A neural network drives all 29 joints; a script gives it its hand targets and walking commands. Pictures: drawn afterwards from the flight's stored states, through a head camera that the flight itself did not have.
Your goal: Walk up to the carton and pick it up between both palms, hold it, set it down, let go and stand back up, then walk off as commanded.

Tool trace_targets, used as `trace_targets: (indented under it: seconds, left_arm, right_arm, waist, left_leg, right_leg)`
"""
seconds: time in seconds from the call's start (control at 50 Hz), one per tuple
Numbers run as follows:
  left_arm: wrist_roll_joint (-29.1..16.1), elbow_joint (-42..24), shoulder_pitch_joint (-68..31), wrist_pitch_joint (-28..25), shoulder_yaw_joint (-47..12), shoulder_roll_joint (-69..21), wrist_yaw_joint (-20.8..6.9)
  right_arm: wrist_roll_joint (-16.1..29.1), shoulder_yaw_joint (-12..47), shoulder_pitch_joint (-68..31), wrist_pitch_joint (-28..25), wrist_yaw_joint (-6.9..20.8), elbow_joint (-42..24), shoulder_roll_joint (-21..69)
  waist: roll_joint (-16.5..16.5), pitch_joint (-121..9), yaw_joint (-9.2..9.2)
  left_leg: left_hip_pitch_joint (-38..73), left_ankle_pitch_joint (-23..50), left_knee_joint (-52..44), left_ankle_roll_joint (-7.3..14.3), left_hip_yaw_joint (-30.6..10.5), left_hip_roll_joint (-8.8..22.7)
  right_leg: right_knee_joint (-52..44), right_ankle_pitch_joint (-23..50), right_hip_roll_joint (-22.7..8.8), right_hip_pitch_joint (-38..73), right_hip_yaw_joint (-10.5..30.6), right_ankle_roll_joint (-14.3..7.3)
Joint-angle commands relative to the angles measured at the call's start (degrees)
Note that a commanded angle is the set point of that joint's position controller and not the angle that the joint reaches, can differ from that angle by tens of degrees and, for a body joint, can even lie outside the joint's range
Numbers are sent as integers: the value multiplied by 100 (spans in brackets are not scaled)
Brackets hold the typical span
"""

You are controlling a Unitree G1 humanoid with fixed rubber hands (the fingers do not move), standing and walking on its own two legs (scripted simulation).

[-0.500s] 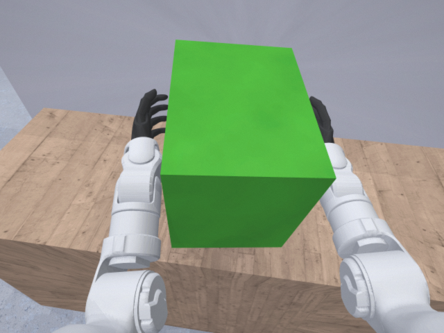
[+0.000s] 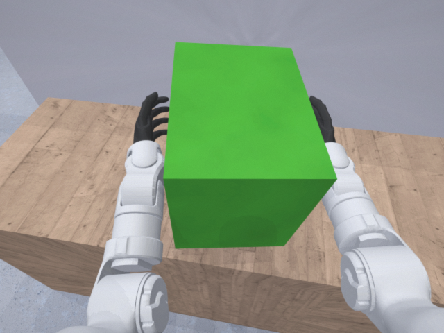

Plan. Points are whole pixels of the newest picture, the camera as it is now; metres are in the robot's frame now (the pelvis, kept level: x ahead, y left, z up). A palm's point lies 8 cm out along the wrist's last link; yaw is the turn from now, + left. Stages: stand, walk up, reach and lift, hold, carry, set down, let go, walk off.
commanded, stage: set down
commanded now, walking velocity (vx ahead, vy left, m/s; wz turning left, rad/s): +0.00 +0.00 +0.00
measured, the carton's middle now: (232, 149) +0.42 +0.06 +0.09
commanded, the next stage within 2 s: none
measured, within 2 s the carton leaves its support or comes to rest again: rests again in 1.56 s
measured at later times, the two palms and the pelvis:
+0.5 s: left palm (151, 148) +0.38 +0.21 +0.11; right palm (312, 143) +0.46 -0.10 +0.09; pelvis +0.01 +0.00 +0.00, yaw +0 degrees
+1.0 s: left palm (165, 153) +0.41 +0.20 +0.07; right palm (310, 147) +0.49 -0.10 +0.04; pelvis +0.03 -0.01 +0.00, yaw +0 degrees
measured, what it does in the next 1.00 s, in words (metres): stands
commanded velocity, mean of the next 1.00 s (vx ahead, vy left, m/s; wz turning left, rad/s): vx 0.00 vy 0.00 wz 0.00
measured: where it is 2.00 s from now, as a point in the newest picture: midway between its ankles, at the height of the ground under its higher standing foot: outside the picture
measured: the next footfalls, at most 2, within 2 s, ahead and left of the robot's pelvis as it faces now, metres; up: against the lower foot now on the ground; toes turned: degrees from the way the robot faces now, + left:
none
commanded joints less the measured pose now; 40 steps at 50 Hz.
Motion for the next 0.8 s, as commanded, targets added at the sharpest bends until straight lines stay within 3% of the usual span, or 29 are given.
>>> trace_targets:
  seconds: [0.0, 0.02, 0.1, 0.18, 0.2, 0.22, 0.28, 0.32, 0.34, 0.38, 0.42, 0.48, 0.52, 0.6, 0.64, 0.66, 0.68, 0.7, 0.72, 0.74, 0.78]
  left_arm:
    - [-250, 170, -3241, -522, -1650, -3087, -681]
    - [-166, 235, -3249, -532, -1474, -3027, -673]
    - [-233, 382, -3448, -685, -1346, -3115, -661]
    - [-375, -29, -3822, -1079, -1701, -3411, -396]
    - [-414, 110, -3690, -1139, -1837, -3531, -342]
    - [-500, 131, -3747, -1199, -1843, -3502, -286]
    - [-331, 339, -3562, -1219, -1695, -3410, -267]
    - [-226, 377, -3402, -1220, -1624, -3415, -250]
    - [-211, 490, -3360, -1206, -1469, -3266, -251]
    - [-171, 626, -3211, -1123, -1379, -3236, -314]
    - [-172, 637, -3272, -1059, -1347, -3208, -295]
    - [-287, 430, -3391, -1205, -1437, -3308, -281]
    - [-361, 257, -3456, -1333, -1703, -3471, -206]
    - [-224, 491, -3282, -1399, -1433, -3354, -137]
    - [-230, 556, -3212, -1461, -1490, -3456, -148]
    - [-336, 374, -3438, -1536, -1673, -3566, -104]
    - [-273, 516, -3264, -1560, -1528, -3454, -93]
    - [-315, 457, -3388, -1596, -1572, -3433, -88]
    - [-303, 619, -3235, -1622, -1475, -3369, -94]
    - [-194, 541, -3176, -1593, -1507, -3409, -98]
    - [-199, 712, -3007, -1594, -1431, -3408, -127]
  right_arm:
    - [-918, 671, -4520, -549, 560, -1088, 2448]
    - [-928, 534, -4452, -559, 616, -856, 2395]
    - [-1111, 404, -4628, -645, 658, -760, 2516]
    - [-1054, 434, -4877, -1001, 791, -855, 2709]
    - [-1174, 370, -4909, -1063, 817, -824, 2569]
    - [-1152, 365, -4825, -1090, 813, -723, 2575]
    - [-1225, 364, -4844, -1181, 809, -793, 2463]
    - [-1323, 182, -4719, -1157, 840, -532, 2297]
    - [-1321, 209, -4779, -1119, 872, -465, 2158]
    - [-1439, 6, -4542, -1026, 881, -86, 2065]
    - [-1399, -3, -4582, -945, 924, 129, 2020]
    - [-1449, 12, -4703, -1122, 916, 87, 2160]
    - [-1446, 71, -4648, -1248, 899, 56, 2261]
    - [-1449, 82, -4729, -1305, 930, 129, 2197]
    - [-1492, 86, -4918, -1424, 944, 124, 2189]
    - [-1441, 180, -4866, -1468, 937, 13, 2189]
    - [-1509, 115, -4890, -1506, 932, 167, 2063]
    - [-1530, 124, -4887, -1505, 917, 187, 2081]
    - [-1558, 142, -4988, -1533, 919, 90, 1998]
    - [-1518, 156, -4900, -1534, 936, 310, 2037]
    - [-1559, 146, -4810, -1558, 924, 317, 1921]
  waist:
    - [-386, -3540, -85]
    - [-319, -3526, 9]
    - [-397, -3524, 37]
    - [27, -4507, 163]
    - [39, -4465, 138]
    - [77, -4509, 223]
    - [-184, -4563, 228]
    - [-20, -4437, 238]
    - [-236, -4239, 274]
    - [-255, -3897, 172]
    - [-247, -3880, 232]
    - [-208, -4233, 232]
    - [-63, -4679, 94]
    - [-105, -4705, 335]
    - [-137, -4815, 367]
    - [-161, -5099, 291]
    - [-58, -5048, 352]
    - [-57, -5040, 322]
    - [-295, -5003, 422]
    - [-278, -5043, 342]
    - [-204, -4993, 354]
  left_leg:
    - [816, 2863, 170, -22, 685, -291]
    - [772, 2847, 135, -10, 708, -297]
    - [617, 2589, 84, -10, 763, -300]
    - [1014, 3447, 419, -193, 716, -201]
    - [1133, 3697, 502, -218, 651, -162]
    - [1222, 3704, 527, -232, 690, -147]
    - [1119, 3804, 598, -186, 728, -128]
    - [1091, 3777, 519, -194, 718, -113]
    - [1050, 3797, 508, -201, 737, -124]
    - [1025, 3430, 392, -130, 789, -159]
    - [996, 3436, 393, -172, 797, -113]
    - [993, 3803, 508, -192, 756, -133]
    - [1201, 4344, 694, -301, 726, -55]
    - [972, 4354, 725, -219, 776, -95]
    - [896, 4553, 806, -255, 776, -72]
    - [1030, 4847, 874, -308, 712, -50]
    - [1097, 4993, 932, -283, 757, -46]
    - [1130, 5000, 958, -302, 785, -48]
    - [830, 4752, 889, -249, 780, -81]
    - [831, 4829, 908, -264, 802, -51]
    - [618, 4943, 887, -263, 770, -73]
  right_leg:
    - [-206, 1660, 194, 92, -406, 81]
    - [-237, 1599, 200, -1, -373, 81]
    - [-229, 1464, 174, 11, -412, 75]
    - [-185, 1607, 260, -511, -506, -107]
    - [-214, 1563, 272, -672, -528, -168]
    - [-269, 1459, 283, -840, -556, -193]
    - [-256, 1676, 258, -761, -522, -202]
    - [-279, 1604, 303, -824, -573, -230]
    - [-301, 1556, 329, -821, -542, -217]
    - [-374, 1283, 275, -824, -540, -204]
    - [-387, 1253, 287, -915, -501, -224]
    - [-288, 1670, 288, -811, -537, -230]
    - [-234, 1890, 329, -989, -574, -271]
    - [-222, 1920, 283, -1027, -516, -248]
    - [-238, 2052, 289, -1135, -546, -294]
    - [-161, 2207, 375, -1225, -584, -299]
    - [-245, 2215, 306, -1372, -536, -274]
    - [-229, 2214, 307, -1451, -541, -250]
    - [-234, 2273, 306, -1198, -507, -275]
    - [-147, 2604, 283, -1099, -480, -254]
    - [-65, 2827, 289, -964, -460, -267]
